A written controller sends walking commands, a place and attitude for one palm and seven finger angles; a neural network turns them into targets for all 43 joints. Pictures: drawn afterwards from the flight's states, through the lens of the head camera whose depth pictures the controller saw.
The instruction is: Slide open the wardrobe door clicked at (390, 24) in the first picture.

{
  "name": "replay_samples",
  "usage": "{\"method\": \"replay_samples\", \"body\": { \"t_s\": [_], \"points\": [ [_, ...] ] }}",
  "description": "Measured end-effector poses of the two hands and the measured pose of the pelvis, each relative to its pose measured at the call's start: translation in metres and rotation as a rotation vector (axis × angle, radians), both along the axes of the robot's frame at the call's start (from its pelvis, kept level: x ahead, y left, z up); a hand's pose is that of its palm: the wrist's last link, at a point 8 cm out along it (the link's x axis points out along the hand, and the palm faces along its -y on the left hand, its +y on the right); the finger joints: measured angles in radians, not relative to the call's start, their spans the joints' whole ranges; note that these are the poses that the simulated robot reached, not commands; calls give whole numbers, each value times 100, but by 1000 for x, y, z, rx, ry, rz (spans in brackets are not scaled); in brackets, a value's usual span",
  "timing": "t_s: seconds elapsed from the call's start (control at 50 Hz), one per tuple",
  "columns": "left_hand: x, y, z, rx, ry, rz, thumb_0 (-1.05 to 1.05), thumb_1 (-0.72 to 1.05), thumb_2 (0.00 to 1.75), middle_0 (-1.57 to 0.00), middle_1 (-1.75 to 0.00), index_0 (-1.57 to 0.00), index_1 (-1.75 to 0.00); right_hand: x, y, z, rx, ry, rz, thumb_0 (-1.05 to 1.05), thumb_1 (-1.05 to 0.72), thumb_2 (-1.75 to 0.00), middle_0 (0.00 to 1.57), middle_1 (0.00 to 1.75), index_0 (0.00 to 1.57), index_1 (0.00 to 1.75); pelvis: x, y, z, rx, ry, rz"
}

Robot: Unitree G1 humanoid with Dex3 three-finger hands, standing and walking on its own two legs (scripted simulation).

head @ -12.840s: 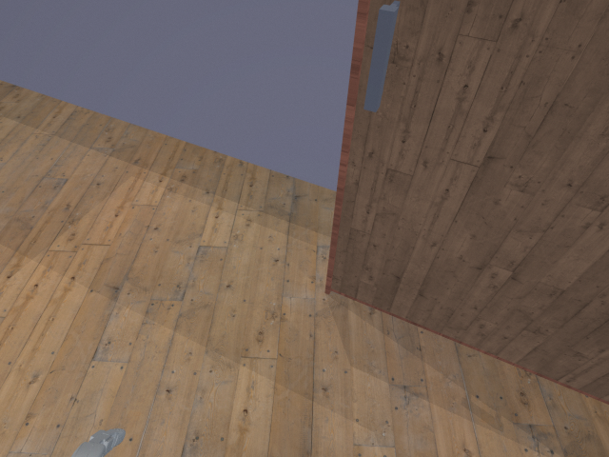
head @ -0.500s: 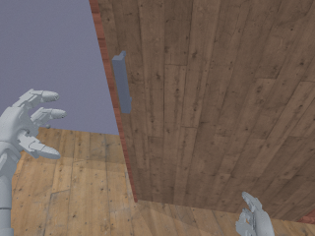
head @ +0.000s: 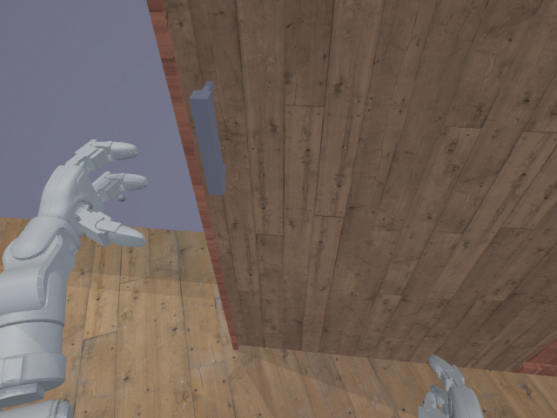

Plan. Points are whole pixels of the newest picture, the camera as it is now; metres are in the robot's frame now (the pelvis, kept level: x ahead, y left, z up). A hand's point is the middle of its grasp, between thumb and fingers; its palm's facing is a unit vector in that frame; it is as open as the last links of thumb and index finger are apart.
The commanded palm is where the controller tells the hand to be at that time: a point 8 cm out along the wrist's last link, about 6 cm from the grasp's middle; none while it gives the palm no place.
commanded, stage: move the hooked fingers beside the handle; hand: left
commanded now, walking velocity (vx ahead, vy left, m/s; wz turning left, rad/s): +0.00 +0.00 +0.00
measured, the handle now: (213, 140) +0.49 +0.15 +0.17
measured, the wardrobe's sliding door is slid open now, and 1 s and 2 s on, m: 0.00 0.00 0.00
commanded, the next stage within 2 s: none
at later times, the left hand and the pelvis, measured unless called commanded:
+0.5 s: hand (149, 174) +0.39 +0.22 +0.18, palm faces +0.05 -1.00 -0.02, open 14.0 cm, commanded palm +0.36 +0.27 +0.18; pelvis +0.01 -0.01 +0.00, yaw -1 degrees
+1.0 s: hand (164, 154) +0.44 +0.21 +0.17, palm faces +0.05 -1.00 -0.01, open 14.0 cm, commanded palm +0.41 +0.27 +0.18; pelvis +0.01 -0.01 +0.00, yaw -1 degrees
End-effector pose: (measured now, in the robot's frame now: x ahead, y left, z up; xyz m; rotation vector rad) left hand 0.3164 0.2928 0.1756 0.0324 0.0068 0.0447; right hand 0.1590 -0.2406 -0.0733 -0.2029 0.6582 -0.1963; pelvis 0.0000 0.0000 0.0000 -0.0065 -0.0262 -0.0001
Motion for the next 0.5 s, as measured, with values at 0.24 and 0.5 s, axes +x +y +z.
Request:
{"method": "replay_samples", "body": {
  "t_s": [0.24, 0.5],
  "points": [
    [23, -6, 5, 3, -11, -4, -1, -50, 30, -30, -120, -30, -120, -13, -11, -5, -13, 54, -42, 2, -90, -90, 20, 30, 20, 30, 4, 0, 1, 0, 13, -5],
    [47, -22, 3, -13, -2, 5, -1, -50, 30, -31, -120, -30, -120, -16, -18, -8, -11, 81, -58, 2, -90, -90, 20, 30, 20, 30, 7, -6, 0, 4, 25, -10]
  ]
}}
